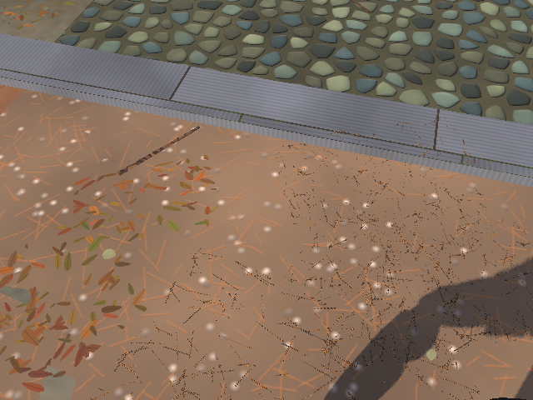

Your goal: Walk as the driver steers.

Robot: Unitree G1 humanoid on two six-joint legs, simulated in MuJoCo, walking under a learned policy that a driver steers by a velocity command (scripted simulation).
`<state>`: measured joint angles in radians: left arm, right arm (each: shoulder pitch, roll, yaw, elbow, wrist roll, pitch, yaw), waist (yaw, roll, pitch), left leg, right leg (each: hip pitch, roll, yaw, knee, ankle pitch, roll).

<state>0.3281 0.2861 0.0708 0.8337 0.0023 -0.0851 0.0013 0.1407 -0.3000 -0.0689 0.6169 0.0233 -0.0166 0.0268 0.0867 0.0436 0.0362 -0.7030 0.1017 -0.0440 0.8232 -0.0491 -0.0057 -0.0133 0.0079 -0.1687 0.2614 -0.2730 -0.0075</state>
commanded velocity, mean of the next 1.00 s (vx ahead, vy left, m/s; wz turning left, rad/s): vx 0.29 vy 0.00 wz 0.23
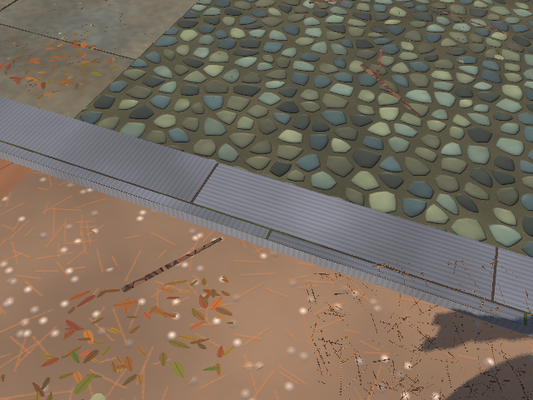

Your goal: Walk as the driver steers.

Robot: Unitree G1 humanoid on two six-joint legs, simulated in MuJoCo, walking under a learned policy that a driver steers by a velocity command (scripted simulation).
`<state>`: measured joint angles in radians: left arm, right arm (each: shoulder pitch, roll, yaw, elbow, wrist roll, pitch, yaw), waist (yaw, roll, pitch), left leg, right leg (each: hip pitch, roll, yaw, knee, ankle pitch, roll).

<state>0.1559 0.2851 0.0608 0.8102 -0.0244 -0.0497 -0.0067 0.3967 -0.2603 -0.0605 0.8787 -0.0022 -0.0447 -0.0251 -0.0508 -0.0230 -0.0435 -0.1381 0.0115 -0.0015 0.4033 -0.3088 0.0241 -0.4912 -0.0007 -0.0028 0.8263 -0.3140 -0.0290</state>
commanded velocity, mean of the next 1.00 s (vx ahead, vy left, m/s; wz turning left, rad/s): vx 0.47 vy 0.00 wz -0.47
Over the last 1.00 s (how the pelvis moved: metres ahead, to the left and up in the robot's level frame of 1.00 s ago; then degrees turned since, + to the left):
0.39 0.08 0.00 13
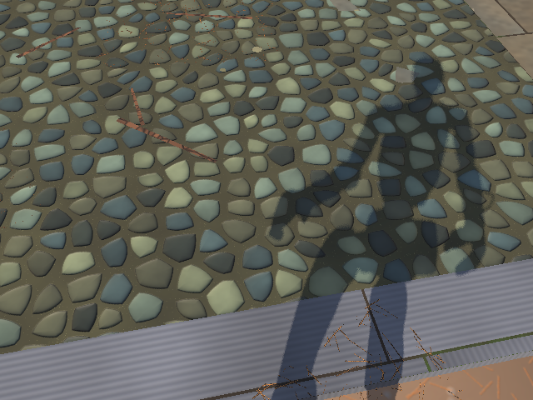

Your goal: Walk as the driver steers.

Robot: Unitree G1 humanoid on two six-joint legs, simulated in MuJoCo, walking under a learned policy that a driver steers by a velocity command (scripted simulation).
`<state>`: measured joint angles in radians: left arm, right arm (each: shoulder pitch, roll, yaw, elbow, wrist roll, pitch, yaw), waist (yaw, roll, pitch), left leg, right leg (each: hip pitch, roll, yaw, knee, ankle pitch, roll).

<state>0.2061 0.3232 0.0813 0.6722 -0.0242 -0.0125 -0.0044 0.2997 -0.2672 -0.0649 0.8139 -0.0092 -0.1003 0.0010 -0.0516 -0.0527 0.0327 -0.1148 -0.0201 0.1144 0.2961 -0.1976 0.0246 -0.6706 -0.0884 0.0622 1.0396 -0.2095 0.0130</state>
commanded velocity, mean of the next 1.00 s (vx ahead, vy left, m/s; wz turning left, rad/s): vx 0.45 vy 0.00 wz -0.19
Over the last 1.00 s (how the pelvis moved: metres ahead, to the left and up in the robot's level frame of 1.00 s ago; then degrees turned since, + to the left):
0.49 -0.12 0.00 -33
